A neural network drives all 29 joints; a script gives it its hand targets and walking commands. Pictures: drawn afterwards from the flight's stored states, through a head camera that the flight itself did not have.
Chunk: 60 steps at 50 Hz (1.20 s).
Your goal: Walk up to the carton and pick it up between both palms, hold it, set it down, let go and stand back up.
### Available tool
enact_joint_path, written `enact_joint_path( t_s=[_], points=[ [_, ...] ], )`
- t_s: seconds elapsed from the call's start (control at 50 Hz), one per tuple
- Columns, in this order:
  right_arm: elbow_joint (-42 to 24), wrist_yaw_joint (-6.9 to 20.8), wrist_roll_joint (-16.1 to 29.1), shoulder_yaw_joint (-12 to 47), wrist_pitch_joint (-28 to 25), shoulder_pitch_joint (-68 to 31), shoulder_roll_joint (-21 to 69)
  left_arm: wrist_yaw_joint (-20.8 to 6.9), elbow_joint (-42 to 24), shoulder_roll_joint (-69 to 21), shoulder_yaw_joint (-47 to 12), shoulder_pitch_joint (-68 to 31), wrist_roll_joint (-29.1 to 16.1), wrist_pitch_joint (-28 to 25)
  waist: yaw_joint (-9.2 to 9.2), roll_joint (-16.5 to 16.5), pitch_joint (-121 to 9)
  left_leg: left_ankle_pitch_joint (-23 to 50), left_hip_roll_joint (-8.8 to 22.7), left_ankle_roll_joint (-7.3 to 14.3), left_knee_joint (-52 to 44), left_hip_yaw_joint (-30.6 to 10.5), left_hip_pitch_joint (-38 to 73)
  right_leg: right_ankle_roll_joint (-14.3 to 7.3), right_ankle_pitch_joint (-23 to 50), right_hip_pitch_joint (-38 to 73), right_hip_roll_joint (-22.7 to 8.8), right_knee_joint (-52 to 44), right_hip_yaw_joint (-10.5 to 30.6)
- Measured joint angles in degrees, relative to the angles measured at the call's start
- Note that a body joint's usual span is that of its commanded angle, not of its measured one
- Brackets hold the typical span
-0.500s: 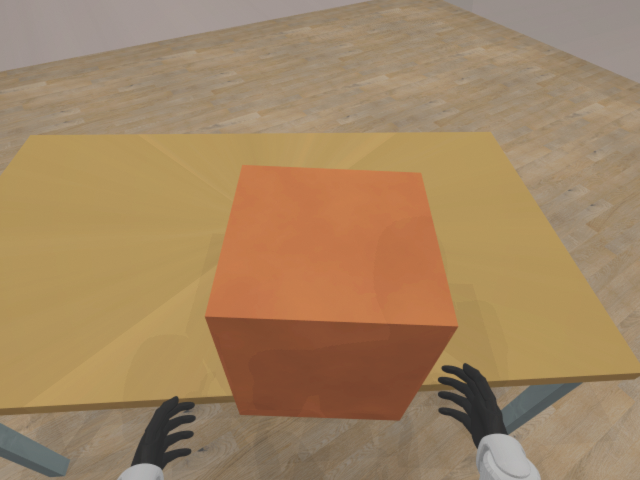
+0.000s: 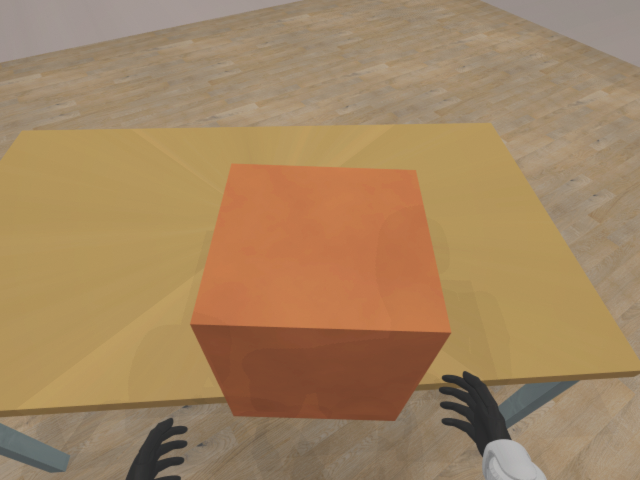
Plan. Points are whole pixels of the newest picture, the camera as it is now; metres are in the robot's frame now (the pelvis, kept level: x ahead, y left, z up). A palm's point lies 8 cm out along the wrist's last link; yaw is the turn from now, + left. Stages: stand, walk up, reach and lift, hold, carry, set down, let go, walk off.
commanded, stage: set down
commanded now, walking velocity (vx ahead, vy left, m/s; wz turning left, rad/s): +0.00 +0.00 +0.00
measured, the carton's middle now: (318, 301) +0.36 +0.01 -0.01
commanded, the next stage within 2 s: let go in 0.64 s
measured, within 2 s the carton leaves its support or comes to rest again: neither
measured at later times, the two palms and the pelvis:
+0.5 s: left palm out of the picture +0.15 +0.23 -0.10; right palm (500, 446) +0.18 -0.22 -0.08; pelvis +0.00 +0.00 +0.00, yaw +0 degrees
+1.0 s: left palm out of the picture +0.14 +0.23 -0.10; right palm (504, 463) +0.16 -0.22 -0.08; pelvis +0.00 +0.00 +0.00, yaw +0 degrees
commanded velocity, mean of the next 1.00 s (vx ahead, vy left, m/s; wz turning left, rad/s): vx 0.00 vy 0.00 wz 0.00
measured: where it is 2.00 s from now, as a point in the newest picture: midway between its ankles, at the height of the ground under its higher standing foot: outside the picture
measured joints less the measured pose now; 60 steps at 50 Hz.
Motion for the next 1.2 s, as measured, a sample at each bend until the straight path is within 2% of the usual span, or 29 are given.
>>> enact_joint_path(
  t_s=[0.48, 1.2],
  points=[
    [0.22, 0.25, -0.44, 0.0, 0.08, 1.55, -0.94, -0.79, -0.26, 0.0, 0.69, -0.08, 1.27, 1.93, 0.0, 0.0, 0.05, 0.0, 0.36, -0.26, -0.12, 0.0, 0.12, -0.36, -0.01, 0.0, 0.35, 0.0, 0.0],
    [0.22, 0.25, -2.11, 0.0, -0.49, 5.47, -1.02, -2.29, -0.26, 0.0, 0.25, 1.41, 2.63, 0.53, 0.0, 0.0, -0.76, 0.0, 0.36, -0.26, -0.13, 0.0, 0.12, -0.37, 0.0, 0.0, 0.35, 0.0, 0.0]
  ],
)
